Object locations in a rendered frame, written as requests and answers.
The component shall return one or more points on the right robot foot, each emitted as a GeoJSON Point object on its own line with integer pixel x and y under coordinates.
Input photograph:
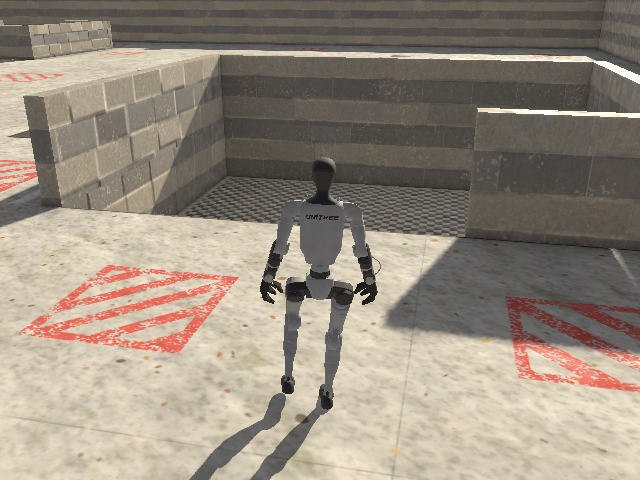
{"type": "Point", "coordinates": [326, 401]}

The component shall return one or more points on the right robot hand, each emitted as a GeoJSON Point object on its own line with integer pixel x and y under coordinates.
{"type": "Point", "coordinates": [372, 289]}

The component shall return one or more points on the right robot forearm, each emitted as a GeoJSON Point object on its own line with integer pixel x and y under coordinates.
{"type": "Point", "coordinates": [366, 267]}

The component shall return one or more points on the robot right upper arm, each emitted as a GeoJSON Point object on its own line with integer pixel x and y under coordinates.
{"type": "Point", "coordinates": [353, 211]}

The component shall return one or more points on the left robot foot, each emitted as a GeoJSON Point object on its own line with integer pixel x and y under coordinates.
{"type": "Point", "coordinates": [287, 386]}

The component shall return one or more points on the robot left upper arm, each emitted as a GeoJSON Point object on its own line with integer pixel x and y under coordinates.
{"type": "Point", "coordinates": [291, 209]}

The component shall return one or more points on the left robot forearm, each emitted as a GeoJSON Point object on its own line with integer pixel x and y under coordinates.
{"type": "Point", "coordinates": [272, 265]}

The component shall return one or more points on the left robot hand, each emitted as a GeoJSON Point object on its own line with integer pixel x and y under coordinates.
{"type": "Point", "coordinates": [266, 287]}

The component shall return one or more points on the robot foot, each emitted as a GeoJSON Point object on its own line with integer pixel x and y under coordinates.
{"type": "Point", "coordinates": [287, 386]}
{"type": "Point", "coordinates": [326, 401]}

